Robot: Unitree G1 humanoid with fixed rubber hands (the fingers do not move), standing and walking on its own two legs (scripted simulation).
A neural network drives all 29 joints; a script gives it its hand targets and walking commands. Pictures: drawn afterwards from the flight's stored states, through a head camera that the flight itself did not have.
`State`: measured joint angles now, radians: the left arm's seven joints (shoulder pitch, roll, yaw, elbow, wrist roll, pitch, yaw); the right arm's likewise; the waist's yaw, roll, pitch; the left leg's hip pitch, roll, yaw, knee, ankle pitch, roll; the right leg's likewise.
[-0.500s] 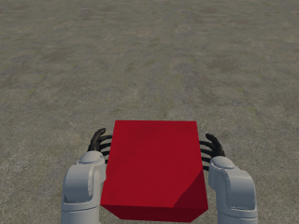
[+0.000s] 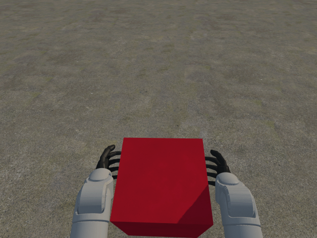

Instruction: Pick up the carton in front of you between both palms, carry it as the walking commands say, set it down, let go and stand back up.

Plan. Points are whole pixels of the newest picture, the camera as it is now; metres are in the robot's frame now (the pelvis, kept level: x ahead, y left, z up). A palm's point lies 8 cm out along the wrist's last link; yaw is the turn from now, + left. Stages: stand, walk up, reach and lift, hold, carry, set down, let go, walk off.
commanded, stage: carry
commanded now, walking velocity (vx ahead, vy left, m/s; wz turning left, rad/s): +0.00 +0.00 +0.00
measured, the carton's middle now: (162, 190) +0.28 +0.00 -0.05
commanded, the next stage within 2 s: hold in 1.04 s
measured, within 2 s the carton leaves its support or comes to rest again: neither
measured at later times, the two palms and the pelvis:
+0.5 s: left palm (97, 185) +0.25 +0.16 +0.05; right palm (221, 190) +0.24 -0.14 +0.04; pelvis -0.04 +0.01 +0.00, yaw +0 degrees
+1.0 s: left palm (92, 190) +0.24 +0.17 +0.05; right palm (219, 195) +0.23 -0.13 +0.04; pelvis -0.05 +0.02 +0.00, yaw +0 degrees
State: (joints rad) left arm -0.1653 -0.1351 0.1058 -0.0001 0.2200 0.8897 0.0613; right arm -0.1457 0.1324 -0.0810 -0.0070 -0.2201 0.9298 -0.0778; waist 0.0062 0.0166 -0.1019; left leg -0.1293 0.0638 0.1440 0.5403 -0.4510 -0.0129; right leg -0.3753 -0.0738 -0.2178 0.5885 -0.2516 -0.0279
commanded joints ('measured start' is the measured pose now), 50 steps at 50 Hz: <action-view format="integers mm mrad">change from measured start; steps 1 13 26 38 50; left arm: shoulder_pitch -369 -477 -442 -440 -441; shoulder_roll -926 -939 -937 -946 -946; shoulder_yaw -531 -440 -475 -480 -482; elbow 26 230 165 166 161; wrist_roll -274 -198 -223 -228 -229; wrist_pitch -83 -270 -195 -195 -195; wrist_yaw -265 -289 -280 -284 -284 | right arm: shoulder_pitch -479 -589 -553 -553 -554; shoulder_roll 896 918 919 927 927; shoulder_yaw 533 451 484 492 495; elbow -61 136 74 73 70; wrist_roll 300 225 250 257 259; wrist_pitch -129 -318 -242 -242 -242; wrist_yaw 270 294 286 287 287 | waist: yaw -5 -2 -3 -4 -4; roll -2 -10 -12 -13 -12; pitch -238 -218 -198 -214 -214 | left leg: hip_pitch -28 -74 -113 -113 -115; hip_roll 100 91 92 89 90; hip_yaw -55 -73 -84 -87 -88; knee -59 -111 -124 -113 -107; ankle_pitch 529 331 278 295 316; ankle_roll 10 31 40 46 50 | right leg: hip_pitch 226 220 199 201 197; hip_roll -102 -105 -109 -110 -110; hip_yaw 108 122 124 121 118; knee -28 -90 -106 -104 -100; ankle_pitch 471 314 273 282 287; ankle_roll -9 1 6 9 12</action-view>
